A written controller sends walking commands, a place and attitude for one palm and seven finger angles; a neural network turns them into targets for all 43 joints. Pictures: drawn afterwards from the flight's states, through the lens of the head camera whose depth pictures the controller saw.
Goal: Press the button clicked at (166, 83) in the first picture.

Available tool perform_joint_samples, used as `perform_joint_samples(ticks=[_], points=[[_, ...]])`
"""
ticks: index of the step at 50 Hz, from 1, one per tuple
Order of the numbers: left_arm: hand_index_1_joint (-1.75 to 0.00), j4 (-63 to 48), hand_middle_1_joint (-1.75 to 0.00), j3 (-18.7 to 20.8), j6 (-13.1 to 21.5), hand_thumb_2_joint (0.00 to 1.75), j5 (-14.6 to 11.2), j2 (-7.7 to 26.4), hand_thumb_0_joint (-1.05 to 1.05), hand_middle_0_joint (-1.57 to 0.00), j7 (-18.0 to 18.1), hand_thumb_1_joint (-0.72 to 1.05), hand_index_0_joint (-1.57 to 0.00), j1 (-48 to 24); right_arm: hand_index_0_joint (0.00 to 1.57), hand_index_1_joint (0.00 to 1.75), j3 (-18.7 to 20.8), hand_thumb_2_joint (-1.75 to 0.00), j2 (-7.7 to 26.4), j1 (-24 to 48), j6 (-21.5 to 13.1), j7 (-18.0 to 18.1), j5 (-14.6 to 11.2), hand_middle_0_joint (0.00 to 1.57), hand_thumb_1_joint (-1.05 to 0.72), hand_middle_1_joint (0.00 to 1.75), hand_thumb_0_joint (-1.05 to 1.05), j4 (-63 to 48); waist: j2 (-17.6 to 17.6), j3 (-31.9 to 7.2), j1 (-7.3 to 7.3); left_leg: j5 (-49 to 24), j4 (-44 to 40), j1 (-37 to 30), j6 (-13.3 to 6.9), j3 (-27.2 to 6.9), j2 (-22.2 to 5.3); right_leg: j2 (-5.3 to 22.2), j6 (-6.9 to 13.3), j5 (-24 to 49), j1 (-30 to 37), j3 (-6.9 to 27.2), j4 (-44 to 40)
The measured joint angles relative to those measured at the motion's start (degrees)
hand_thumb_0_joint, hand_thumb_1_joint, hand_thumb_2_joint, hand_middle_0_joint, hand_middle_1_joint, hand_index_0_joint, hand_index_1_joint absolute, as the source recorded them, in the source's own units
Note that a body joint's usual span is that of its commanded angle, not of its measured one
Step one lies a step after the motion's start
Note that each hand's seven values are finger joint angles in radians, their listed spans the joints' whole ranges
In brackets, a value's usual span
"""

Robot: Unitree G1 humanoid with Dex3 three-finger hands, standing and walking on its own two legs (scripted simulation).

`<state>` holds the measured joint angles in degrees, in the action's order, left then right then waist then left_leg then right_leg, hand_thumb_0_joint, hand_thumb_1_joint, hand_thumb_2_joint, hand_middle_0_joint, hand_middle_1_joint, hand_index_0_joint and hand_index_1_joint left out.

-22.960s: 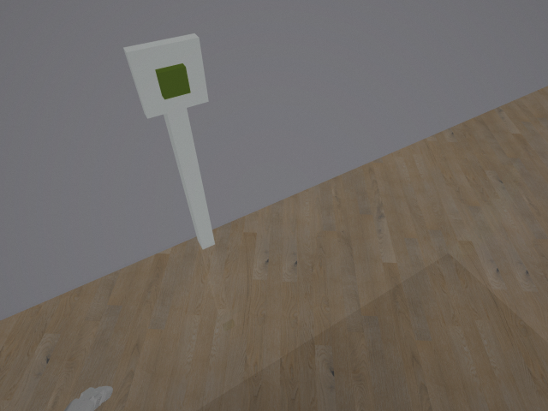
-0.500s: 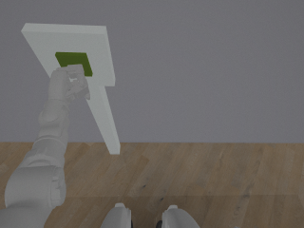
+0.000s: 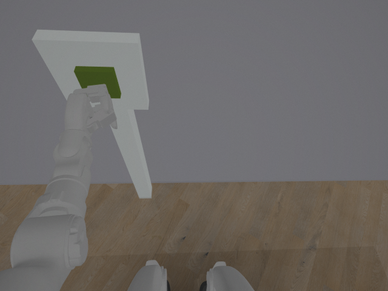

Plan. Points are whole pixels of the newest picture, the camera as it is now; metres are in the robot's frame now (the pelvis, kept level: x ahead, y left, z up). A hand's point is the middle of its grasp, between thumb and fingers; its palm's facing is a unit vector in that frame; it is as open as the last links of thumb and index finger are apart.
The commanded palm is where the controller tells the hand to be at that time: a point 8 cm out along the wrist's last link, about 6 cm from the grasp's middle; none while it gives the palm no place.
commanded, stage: pull the fist back off the button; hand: left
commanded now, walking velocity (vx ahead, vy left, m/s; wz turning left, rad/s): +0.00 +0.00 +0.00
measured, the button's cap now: (99, 80) +0.52 +0.18 +0.11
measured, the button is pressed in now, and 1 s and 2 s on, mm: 6 0 0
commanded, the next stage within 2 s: draw the hand back to the body in 0.72 s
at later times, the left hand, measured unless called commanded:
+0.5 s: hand (111, 139) +0.40 +0.15 +0.07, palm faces -0.01 -1.00 -0.02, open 3.1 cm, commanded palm +0.37 +0.20 +0.08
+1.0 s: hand (101, 145) +0.36 +0.15 +0.10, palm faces -0.01 -1.00 -0.05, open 3.1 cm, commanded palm +0.32 +0.22 +0.11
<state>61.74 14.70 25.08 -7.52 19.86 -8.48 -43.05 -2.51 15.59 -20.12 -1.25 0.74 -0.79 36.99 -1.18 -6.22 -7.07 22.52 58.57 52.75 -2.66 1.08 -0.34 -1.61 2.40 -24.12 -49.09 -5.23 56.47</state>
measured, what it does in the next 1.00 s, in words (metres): shifts its weight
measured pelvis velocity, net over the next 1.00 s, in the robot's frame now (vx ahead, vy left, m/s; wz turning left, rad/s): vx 0.05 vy -0.02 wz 0.00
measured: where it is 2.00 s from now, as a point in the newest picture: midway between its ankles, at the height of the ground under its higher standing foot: outside the picture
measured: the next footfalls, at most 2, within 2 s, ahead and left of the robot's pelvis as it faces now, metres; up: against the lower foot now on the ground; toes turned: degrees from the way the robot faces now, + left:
none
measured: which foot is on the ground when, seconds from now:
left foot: down 0.00-1.00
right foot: down 0.00-1.00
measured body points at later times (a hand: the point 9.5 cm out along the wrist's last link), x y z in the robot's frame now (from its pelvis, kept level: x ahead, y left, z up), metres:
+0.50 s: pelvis +0.05 +0.00 +0.02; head +0.11 +0.00 +0.47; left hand +0.39 +0.20 +0.07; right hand +0.17 -0.25 -0.08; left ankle +0.05 +0.09 -0.67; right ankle +0.03 -0.10 -0.67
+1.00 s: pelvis +0.05 -0.02 +0.03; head +0.09 -0.03 +0.47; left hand +0.36 +0.21 +0.11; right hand +0.19 -0.26 -0.07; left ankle +0.05 +0.09 -0.67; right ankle +0.03 -0.10 -0.67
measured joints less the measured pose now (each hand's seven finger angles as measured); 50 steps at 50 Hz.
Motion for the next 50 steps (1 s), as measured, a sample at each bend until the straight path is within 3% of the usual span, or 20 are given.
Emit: perform_joint_samples(ticks=[13, 22, 30, 38, 45, 50], points=[[-1.50, -13.8, -1.50, -2.5, -0.4, 0.92, -1.3, -4.7, 0.00, -1.30, 2.0, 0.86, -1.31, 13.4, 0.20, 0.30, 0.6, -0.90, -0.8, 1.0, 1.9, -0.8, -0.6, 0.20, -0.91, 0.30, 0.01, -2.7, -0.3, -0.4, 1.73, 1.3, -3.6, -7.1, -0.4, 1.7, -0.1, -0.3, -0.6, -0.7, 6.3, 2.0, -3.3], [-1.50, -30.2, -1.50, -6.0, -2.3, 0.90, -2.8, -7.7, 0.01, -1.30, 2.1, 0.89, -1.30, 28.6, 0.20, 0.30, 1.6, -0.90, -0.8, 2.7, 2.2, -1.3, -1.0, 0.20, -0.91, 0.30, 0.01, -5.2, -0.4, -0.6, 3.82, 2.3, -6.1, -11.6, -0.2, 2.3, 0.1, -0.2, -0.6, -1.8, 10.4, 2.8, -5.4], [-1.50, -41.9, -1.50, -8.5, -3.4, 0.90, -3.6, -8.3, 0.02, -1.30, 1.8, 0.90, -1.30, 39.3, 0.20, 0.30, 1.8, -0.90, -1.2, 5.8, 1.3, -0.7, -1.2, 0.20, -0.91, 0.30, 0.01, -6.2, -0.3, -0.1, 5.33, 2.6, -6.8, -13.5, 0.4, 1.3, 0.4, -0.1, -0.2, -2.5, 12.7, 1.8, -6.1], [-1.50, -43.1, -1.50, -8.9, -4.7, 0.90, -4.1, -7.5, 0.02, -1.30, 0.1, 0.90, -1.30, 39.5, 0.20, 0.30, 1.2, -0.90, -1.1, 8.6, 0.3, 0.4, -1.1, 0.20, -0.91, 0.30, 0.01, -5.6, -0.4, 0.3, 5.96, 2.8, -5.3, -12.6, 1.0, -0.1, 0.7, 0.1, 0.5, -3.3, 12.2, 0.4, -4.5], [-1.50, -40.8, -1.50, -6.7, -6.5, 0.90, -4.8, -6.4, 0.02, -1.30, -1.4, 0.90, -1.30, 36.0, 0.20, 0.30, 0.5, -0.90, -1.5, 8.7, 0.2, 1.1, -1.3, 0.20, -0.91, 0.30, 0.01, -4.8, -0.4, 0.4, 5.31, 2.6, -4.9, -12.3, 1.5, -0.1, 0.2, -0.3, 1.0, -3.2, 11.7, 0.4, -3.8], [-1.50, -46.8, -1.50, -4.7, -8.5, 0.90, -6.6, -5.5, 0.02, -1.30, -2.4, 0.90, -1.30, 41.9, 0.20, 0.30, 0.6, -0.90, -1.4, 5.7, 0.5, 1.3, -1.9, 0.20, -0.91, 0.30, 0.01, -5.6, -1.0, -0.5, 4.91, 1.8, -8.3, -16.4, 1.6, 0.8, -0.1, -0.7, 1.0, -2.2, 15.2, 1.5, -6.8]])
